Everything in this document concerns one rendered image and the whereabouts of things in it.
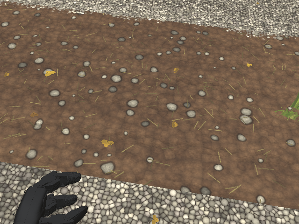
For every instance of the robot left hand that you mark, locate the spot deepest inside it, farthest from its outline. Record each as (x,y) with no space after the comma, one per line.
(36,205)

